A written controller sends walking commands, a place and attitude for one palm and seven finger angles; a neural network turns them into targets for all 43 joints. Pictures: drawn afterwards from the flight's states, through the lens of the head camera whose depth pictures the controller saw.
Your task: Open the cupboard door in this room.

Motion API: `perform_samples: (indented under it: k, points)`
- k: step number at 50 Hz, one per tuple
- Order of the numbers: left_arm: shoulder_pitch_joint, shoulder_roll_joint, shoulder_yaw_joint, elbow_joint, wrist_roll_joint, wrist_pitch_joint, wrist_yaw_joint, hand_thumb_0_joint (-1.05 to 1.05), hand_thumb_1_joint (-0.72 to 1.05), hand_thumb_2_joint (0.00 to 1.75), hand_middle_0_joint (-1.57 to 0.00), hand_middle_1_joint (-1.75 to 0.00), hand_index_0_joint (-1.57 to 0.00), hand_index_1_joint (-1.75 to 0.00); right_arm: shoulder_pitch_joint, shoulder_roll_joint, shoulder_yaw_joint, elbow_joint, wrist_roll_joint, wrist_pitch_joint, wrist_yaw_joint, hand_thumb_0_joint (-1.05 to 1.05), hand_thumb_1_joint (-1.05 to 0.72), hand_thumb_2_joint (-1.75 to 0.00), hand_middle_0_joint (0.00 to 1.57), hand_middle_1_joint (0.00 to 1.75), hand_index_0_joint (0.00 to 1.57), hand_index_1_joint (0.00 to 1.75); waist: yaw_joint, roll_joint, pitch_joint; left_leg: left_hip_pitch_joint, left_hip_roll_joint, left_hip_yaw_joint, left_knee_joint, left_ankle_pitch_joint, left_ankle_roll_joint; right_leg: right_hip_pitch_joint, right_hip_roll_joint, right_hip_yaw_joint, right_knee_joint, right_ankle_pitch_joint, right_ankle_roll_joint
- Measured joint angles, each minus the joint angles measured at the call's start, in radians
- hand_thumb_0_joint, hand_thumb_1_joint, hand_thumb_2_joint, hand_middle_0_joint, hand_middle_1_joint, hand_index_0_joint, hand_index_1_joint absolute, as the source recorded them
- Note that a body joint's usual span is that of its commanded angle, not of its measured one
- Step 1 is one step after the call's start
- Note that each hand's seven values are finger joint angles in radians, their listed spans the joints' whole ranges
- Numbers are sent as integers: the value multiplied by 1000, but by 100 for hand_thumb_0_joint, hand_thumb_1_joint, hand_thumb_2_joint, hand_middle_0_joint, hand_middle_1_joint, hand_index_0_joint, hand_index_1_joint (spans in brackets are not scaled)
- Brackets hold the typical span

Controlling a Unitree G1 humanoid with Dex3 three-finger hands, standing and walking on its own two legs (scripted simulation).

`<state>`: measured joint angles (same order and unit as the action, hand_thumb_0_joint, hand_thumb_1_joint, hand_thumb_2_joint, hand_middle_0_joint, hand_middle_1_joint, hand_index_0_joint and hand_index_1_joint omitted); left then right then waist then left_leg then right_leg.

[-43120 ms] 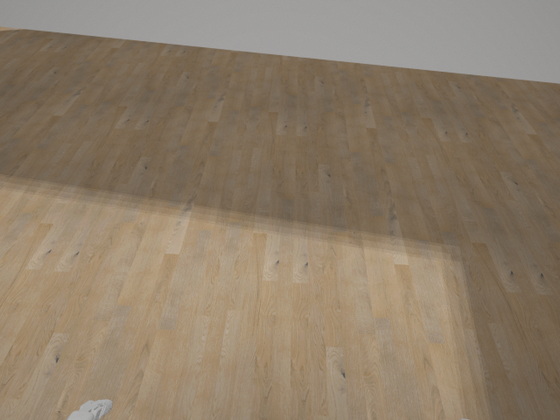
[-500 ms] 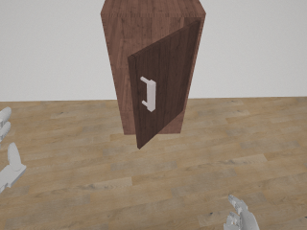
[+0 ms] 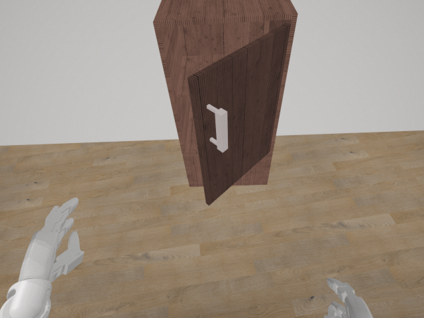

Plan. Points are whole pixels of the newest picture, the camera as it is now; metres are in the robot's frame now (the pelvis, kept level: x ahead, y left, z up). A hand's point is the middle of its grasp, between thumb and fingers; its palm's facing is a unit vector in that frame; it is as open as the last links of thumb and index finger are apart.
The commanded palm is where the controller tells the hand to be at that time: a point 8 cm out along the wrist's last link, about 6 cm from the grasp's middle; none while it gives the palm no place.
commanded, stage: let the arm hang, fingers relaxed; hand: left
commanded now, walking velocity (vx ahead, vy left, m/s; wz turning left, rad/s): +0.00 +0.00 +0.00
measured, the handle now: (216, 128) +0.62 +0.04 -0.04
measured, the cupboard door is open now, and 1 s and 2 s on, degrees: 45 45 45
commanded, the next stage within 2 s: look to check the result in 1.00 s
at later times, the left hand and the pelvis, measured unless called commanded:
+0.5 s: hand out of the picture -0.03 +0.16 -0.16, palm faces +0.01 -0.97 -0.23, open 7.3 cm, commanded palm none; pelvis +0.01 -0.02 +0.01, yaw +0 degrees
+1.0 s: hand out of the picture +0.02 +0.14 -0.17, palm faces +0.02 -0.98 -0.20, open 7.3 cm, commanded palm none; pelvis +0.02 -0.03 +0.01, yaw -1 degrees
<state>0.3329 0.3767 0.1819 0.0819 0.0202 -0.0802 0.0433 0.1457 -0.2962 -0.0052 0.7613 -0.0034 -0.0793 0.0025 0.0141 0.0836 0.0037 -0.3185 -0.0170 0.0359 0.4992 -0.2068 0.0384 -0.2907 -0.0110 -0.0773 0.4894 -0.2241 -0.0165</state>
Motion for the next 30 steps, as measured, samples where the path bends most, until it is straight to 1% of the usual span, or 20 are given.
perform_samples:
  k: [2,4,7,9,10,11,13,16,22,30]
  points:
    - [-64,-39,-67,248,11,65,-23,0,90,90,-20,-30,-20,-30,-22,-10,3,45,-8,33,8,1,-90,-90,20,30,20,30,-10,4,3,-4,-4,6,19,-10,2,-14,-6,6,37,-18,2]
    - [-94,-81,-120,454,15,105,-36,1,90,90,-20,-30,-20,-30,-25,-3,6,79,-13,54,10,1,-90,-90,20,30,20,30,-23,-10,14,4,-4,12,23,-14,-2,-13,-6,12,52,-27,-3]
    - [-101,-152,-180,680,11,131,-43,1,91,90,-20,-30,-20,-30,-1,20,11,128,-18,78,7,1,-91,-90,20,30,20,30,-38,-48,38,28,1,13,7,-10,-10,7,0,14,43,-26,-9]
    - [-92,-198,-207,789,6,132,-45,1,91,90,-20,-30,-20,-30,23,37,15,169,-19,88,2,1,-91,-90,20,30,20,30,-39,-72,55,45,6,11,-11,-3,-15,24,6,12,22,-17,-13]
    - [-90,-209,-191,829,1,127,-26,1,94,90,-21,-30,-20,-30,39,48,17,191,-18,92,-2,1,-91,-90,20,30,20,30,-36,-82,62,50,10,6,-19,1,-18,33,10,8,8,-11,-16]
    - [-87,-205,-184,863,-2,121,-19,0,97,90,-21,-30,-20,-30,55,59,18,215,-17,96,-4,1,-91,-90,20,30,20,30,-30,-91,69,55,13,2,-28,6,-22,42,14,3,-6,-5,-19]
    - [-78,-196,-181,918,-4,112,-24,0,99,90,-21,-30,-21,-30,85,78,19,259,-18,104,-9,1,-91,-90,19,30,20,30,-21,-97,79,64,19,-7,-42,14,-27,59,21,-6,-33,7,-25]
    - [-58,-189,-182,985,-7,102,-29,0,98,90,-21,-30,-21,-30,122,99,17,312,-15,113,-15,1,-91,-90,19,30,20,30,-13,-88,86,74,24,-15,-57,20,-32,79,28,-13,-65,20,-29]
    - [-30,-195,-178,1061,-11,97,-24,0,94,90,-21,-30,-20,-30,164,132,13,363,-13,113,-25,1,-91,-90,19,30,20,30,-15,-61,90,89,26,-17,-74,25,-33,95,31,-14,-87,27,-31]
    - [-41,-226,-176,1072,-12,88,-14,1,91,90,-20,-30,-20,-30,170,170,15,375,-12,101,-30,1,-91,-90,20,30,20,30,-20,-42,69,106,24,-10,-83,23,-33,103,29,-7,-80,19,-31]
